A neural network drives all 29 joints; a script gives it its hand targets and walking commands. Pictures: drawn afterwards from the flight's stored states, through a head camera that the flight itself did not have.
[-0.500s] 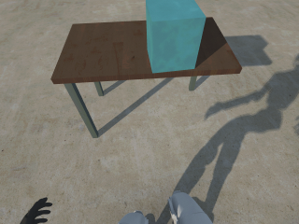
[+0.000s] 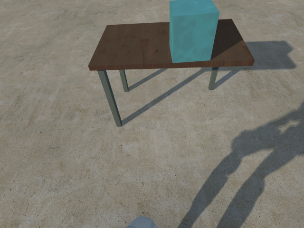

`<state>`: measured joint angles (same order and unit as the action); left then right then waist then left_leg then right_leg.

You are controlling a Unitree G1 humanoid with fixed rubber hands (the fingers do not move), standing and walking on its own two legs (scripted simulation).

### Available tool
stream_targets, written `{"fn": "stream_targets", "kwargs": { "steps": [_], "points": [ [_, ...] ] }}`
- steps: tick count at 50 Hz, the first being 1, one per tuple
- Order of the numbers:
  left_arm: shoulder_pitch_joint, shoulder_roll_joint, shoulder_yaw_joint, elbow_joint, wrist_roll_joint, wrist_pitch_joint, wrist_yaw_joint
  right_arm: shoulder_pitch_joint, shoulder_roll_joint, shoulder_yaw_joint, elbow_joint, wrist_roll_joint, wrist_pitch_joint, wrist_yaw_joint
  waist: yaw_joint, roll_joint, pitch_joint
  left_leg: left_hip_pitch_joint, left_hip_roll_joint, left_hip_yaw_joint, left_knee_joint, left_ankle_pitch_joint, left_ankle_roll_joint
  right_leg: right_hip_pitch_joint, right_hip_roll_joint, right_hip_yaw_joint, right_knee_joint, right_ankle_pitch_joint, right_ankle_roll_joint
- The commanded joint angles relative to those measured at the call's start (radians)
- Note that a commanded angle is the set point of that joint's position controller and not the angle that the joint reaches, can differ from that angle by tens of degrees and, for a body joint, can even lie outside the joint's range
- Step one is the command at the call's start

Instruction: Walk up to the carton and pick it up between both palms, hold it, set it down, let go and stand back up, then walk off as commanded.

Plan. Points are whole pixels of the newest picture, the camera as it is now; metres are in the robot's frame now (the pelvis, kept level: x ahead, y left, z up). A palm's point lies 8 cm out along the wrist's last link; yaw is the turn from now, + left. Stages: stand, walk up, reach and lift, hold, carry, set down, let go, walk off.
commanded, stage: walk off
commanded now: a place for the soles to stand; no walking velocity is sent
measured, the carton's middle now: (190, 31) +1.07 -0.09 +0.00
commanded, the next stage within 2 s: none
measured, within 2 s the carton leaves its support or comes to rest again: neither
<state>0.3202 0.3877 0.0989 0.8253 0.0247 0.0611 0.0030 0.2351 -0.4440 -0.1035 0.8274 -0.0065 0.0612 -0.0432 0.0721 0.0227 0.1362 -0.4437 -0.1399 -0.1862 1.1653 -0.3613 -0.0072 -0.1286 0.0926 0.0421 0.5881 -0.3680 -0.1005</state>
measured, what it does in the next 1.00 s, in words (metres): steps on the spot: left foot, then right foot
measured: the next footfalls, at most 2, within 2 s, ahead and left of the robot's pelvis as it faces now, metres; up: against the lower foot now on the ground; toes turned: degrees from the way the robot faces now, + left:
left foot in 0.12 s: +0.00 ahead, +0.11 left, +0.00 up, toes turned -3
right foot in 0.46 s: +0.09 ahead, -0.16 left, +0.00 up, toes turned +2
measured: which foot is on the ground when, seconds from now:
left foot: up 0.00-0.10, down 0.12-0.50, up 0.52-0.84, down 0.86-1.00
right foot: down 0.00-0.14, up 0.16-0.44, down 0.46-1.00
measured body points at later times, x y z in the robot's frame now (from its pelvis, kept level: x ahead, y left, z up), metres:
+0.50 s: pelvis -0.02 -0.05 -0.01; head -0.02 -0.07 +0.44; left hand +0.03 +0.29 -0.09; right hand +0.09 -0.39 -0.11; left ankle -0.04 +0.11 -0.73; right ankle +0.05 -0.16 -0.73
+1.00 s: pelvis -0.01 -0.06 +0.00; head +0.02 -0.08 +0.45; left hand +0.04 +0.28 -0.09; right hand +0.06 -0.39 -0.13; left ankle -0.02 +0.05 -0.73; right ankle +0.05 -0.16 -0.73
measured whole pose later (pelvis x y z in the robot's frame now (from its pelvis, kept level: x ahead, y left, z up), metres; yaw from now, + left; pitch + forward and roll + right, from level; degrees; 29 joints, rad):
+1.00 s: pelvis -0.01 -0.06 +0.00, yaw +2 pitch +0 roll +1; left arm 0.30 0.41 0.05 0.88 0.01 -0.04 -0.02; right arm 0.29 -0.44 -0.07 0.91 -0.04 0.00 0.01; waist 0.00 0.04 0.04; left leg -0.24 0.00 0.06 0.55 -0.31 0.02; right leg -0.38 0.03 0.03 0.60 -0.29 -0.06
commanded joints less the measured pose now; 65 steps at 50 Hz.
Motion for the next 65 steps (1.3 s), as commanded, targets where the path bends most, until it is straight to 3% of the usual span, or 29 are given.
{"fn": "stream_targets", "kwargs": {
  "steps": [1, 2, 4, 5, 6, 8, 9, 13, 18, 19, 22, 24, 26, 27, 29, 32, 37, 41, 42, 43, 45, 48, 50, 52, 54, 56, 59, 61, 65],
  "points": [
    [0.066, 0.232, 0.089, -0.125, 0.041, -0.023, -0.036, 0.010, -0.153, 0.006, -0.092, 0.014, -0.085, -0.010, 0.040, -0.239, -0.158, -0.006, 0.091, 0.226, -0.541, -0.129, -0.015, 0.279, -0.181, 0.229, -0.193, 0.007, -0.056],
    [0.085, 0.241, 0.083, -0.132, 0.039, -0.022, -0.049, 0.005, -0.150, 0.016, -0.096, 0.005, -0.098, -0.015, 0.040, -0.292, -0.175, 0.033, 0.094, 0.222, -0.655, -0.171, -0.009, 0.282, -0.163, 0.226, -0.125, 0.072, -0.053],
    [0.110, 0.218, 0.083, -0.146, 0.025, -0.015, -0.051, 0.105, -0.127, 0.010, -0.094, 0.002, -0.124, -0.020, -0.033, -0.136, -0.244, 0.283, 0.140, 0.166, -0.936, 0.006, 0.044, 0.174, -0.178, 0.208, 0.093, 0.272, -0.033],
    [0.043, 0.184, 0.059, -0.153, 0.008, -0.024, -0.057, 0.179, -0.161, -0.008, -0.061, 0.007, -0.141, -0.026, -0.094, -0.044, -0.323, 0.519, 0.245, 0.036, -0.933, 0.121, 0.084, -0.023, -0.132, 0.136, 0.253, 0.263, -0.015],
    [0.063, 0.121, 0.034, -0.140, 0.001, -0.041, -0.057, 0.196, -0.235, -0.030, -0.050, -0.026, -0.146, -0.031, -0.079, 0.094, -0.345, 0.686, 0.428, -0.266, -0.807, 0.110, 0.138, -0.316, -0.067, 0.091, 0.343, -0.039, 0.025],
    [0.033, 0.205, 0.064, -0.138, 0.025, -0.054, -0.045, 0.217, -0.293, -0.053, -0.048, -0.020, -0.144, -0.017, -0.092, 0.020, -0.205, 0.610, 0.627, -0.561, -0.784, 0.153, 0.308, -0.517, -0.039, 0.143, 0.476, -0.184, 0.026],
    [-0.038, 0.227, 0.074, -0.120, 0.022, -0.055, -0.049, 0.210, -0.238, -0.042, -0.055, -0.005, -0.146, -0.022, -0.097, -0.152, -0.101, 0.476, 0.563, -0.478, -0.806, 0.144, 0.277, -0.488, -0.072, 0.169, 0.486, -0.150, 0.046],
    [-0.006, 0.180, 0.027, -0.080, -0.001, -0.058, -0.043, 0.123, -0.210, -0.040, -0.042, -0.013, -0.151, -0.024, -0.106, 0.118, -0.013, 0.500, 0.405, -0.151, -0.747, 0.379, 0.240, -0.584, -0.129, 0.075, 0.449, 0.001, 0.087],
    [-0.004, 0.188, 0.029, -0.071, -0.005, -0.096, -0.052, 0.004, -0.236, -0.029, -0.080, -0.008, -0.120, 0.016, -0.080, 0.217, -0.090, 0.122, 0.308, 0.019, -0.802, 0.168, 0.185, -0.086, -0.100, -0.047, 0.084, 0.136, 0.104],
    [0.010, 0.179, 0.029, -0.028, -0.004, -0.105, -0.043, -0.036, -0.212, -0.012, -0.074, -0.013, -0.114, 0.017, -0.063, 0.153, -0.115, 0.103, 0.279, 0.027, -0.769, 0.128, 0.161, -0.040, -0.074, -0.068, 0.000, 0.205, 0.090],
    [0.043, 0.197, 0.022, 0.000, 0.001, -0.128, -0.015, -0.052, -0.175, 0.005, -0.061, -0.004, -0.091, 0.022, -0.040, 0.029, -0.127, 0.050, 0.234, 0.045, -0.593, 0.025, 0.118, 0.099, -0.101, 0.008, -0.155, 0.167, 0.066],
    [0.031, 0.282, 0.034, -0.009, 0.007, -0.139, -0.010, 0.042, -0.118, 0.023, -0.033, 0.006, -0.073, 0.031, -0.079, -0.148, -0.066, -0.054, 0.109, 0.127, -0.294, -0.154, 0.038, -0.056, -0.345, 0.466, -0.364, -0.241, 0.032],
    [-0.087, 0.325, 0.055, -0.009, 0.002, -0.125, 0.000, 0.033, -0.162, 0.002, 0.015, -0.002, -0.054, 0.029, -0.085, -0.192, 0.088, -0.021, 0.131, 0.070, -0.130, -0.172, 0.027, -0.331, -0.407, 0.549, -0.455, -0.541, -0.069],
    [-0.110, 0.323, 0.045, -0.012, 0.001, -0.122, -0.006, 0.047, -0.172, -0.002, 0.031, 0.003, -0.050, 0.038, -0.117, -0.224, 0.140, 0.038, 0.143, 0.071, -0.123, -0.152, 0.028, -0.461, -0.364, 0.474, -0.499, -0.596, -0.052],
    [-0.104, 0.314, 0.041, -0.015, -0.008, -0.123, -0.005, 0.072, -0.181, -0.015, 0.048, 0.007, -0.044, 0.054, -0.115, -0.217, 0.174, 0.045, 0.144, 0.115, -0.098, -0.086, 0.020, -0.464, -0.308, 0.395, -0.512, -0.534, -0.009],
    [-0.072, 0.291, 0.037, -0.043, -0.004, -0.130, 0.002, 0.037, -0.153, 0.002, 0.022, -0.001, -0.054, 0.063, -0.081, -0.207, 0.061, 0.025, 0.161, 0.192, -0.309, -0.184, 0.012, -0.206, -0.294, 0.289, -0.366, -0.258, -0.086],
    [0.020, 0.289, 0.034, -0.029, -0.009, -0.122, 0.000, 0.011, -0.146, 0.011, 0.035, -0.010, -0.056, 0.068, -0.024, -0.208, -0.145, 0.066, 0.111, 0.221, -0.478, -0.192, 0.023, 0.008, -0.285, 0.333, -0.326, -0.175, -0.082],
    [-0.066, 0.266, 0.007, -0.008, 0.001, -0.090, -0.005, 0.126, -0.146, -0.007, 0.074, -0.017, -0.053, 0.063, -0.115, -0.232, -0.148, 0.320, 0.094, 0.315, -0.786, -0.073, 0.064, -0.190, -0.228, 0.193, -0.286, -0.226, -0.008],
    [-0.064, 0.245, 0.002, 0.001, -0.008, -0.092, -0.002, 0.146, -0.156, -0.010, 0.064, -0.034, -0.062, 0.060, -0.141, -0.125, -0.192, 0.431, 0.124, 0.282, -0.791, -0.027, 0.088, -0.242, -0.199, 0.128, -0.194, -0.105, 0.035],
    [-0.115, 0.167, -0.024, -0.020, -0.032, -0.103, -0.001, 0.145, -0.184, -0.023, 0.061, -0.047, -0.068, 0.053, -0.161, 0.066, -0.226, 0.460, 0.293, 0.022, -0.865, -0.045, 0.130, -0.338, -0.137, 0.083, -0.013, -0.029, 0.062],
    [-0.089, 0.178, -0.007, -0.015, -0.038, -0.109, 0.018, 0.017, -0.260, -0.030, 0.018, -0.046, -0.071, 0.068, -0.103, 0.148, -0.110, 0.237, 0.461, -0.196, -0.936, -0.314, 0.236, -0.314, -0.041, 0.000, 0.083, -0.099, 0.064],
    [-0.026, 0.180, -0.033, 0.051, -0.035, -0.137, 0.012, -0.084, -0.161, -0.004, -0.017, -0.047, -0.074, 0.073, -0.056, 0.089, -0.090, 0.164, 0.301, 0.127, -0.774, 0.068, 0.150, -0.103, -0.101, -0.028, -0.066, 0.108, 0.053],
    [0.044, 0.223, -0.012, 0.056, -0.020, -0.150, 0.021, -0.067, -0.123, 0.012, -0.024, -0.023, -0.067, 0.073, -0.044, -0.075, -0.227, 0.104, 0.210, 0.223, -0.553, 0.172, 0.064, 0.107, -0.251, 0.240, -0.174, 0.284, -0.028],
    [0.020, 0.280, -0.002, 0.062, -0.017, -0.146, 0.022, -0.040, -0.119, 0.015, -0.023, -0.022, -0.065, 0.063, -0.057, -0.132, -0.183, 0.025, 0.149, 0.207, -0.480, -0.069, 0.046, 0.067, -0.333, 0.400, -0.183, 0.263, -0.108],
    [-0.032, 0.281, 0.002, 0.058, -0.018, -0.131, 0.025, -0.015, -0.120, 0.008, 0.003, -0.023, -0.064, 0.066, -0.077, -0.125, -0.093, 0.065, 0.151, 0.204, -0.548, -0.161, 0.052, -0.090, -0.352, 0.385, -0.235, 0.030, -0.127],
    [-0.097, 0.257, -0.010, 0.050, -0.011, -0.125, 0.017, 0.014, -0.127, -0.002, 0.027, -0.026, -0.059, 0.070, -0.115, -0.166, -0.035, 0.223, 0.161, 0.203, -0.620, -0.090, 0.065, -0.296, -0.269, 0.300, -0.289, -0.161, -0.053],
    [-0.152, 0.182, -0.030, 0.000, -0.023, -0.119, 0.015, -0.007, -0.186, -0.018, 0.002, -0.036, -0.077, 0.070, -0.133, 0.081, -0.088, 0.322, 0.280, 0.006, -0.837, -0.085, 0.126, -0.347, -0.122, 0.078, -0.070, 0.047, 0.043],
    [-0.096, 0.164, -0.042, 0.031, -0.028, -0.127, 0.021, -0.073, -0.210, -0.009, -0.017, -0.036, -0.077, 0.070, -0.099, 0.105, -0.095, 0.254, 0.375, -0.073, -0.854, 0.029, 0.191, -0.248, -0.071, -0.015, -0.002, 0.026, 0.080],
    [-0.030, 0.204, -0.035, 0.045, -0.024, -0.151, 0.024, -0.104, -0.142, 0.007, -0.056, -0.010, -0.080, 0.060, -0.071, 0.048, -0.280, 0.289, 0.244, 0.187, -0.542, 0.573, 0.089, 0.039, -0.182, 0.095, -0.051, 0.590, 0.017]
  ]
}}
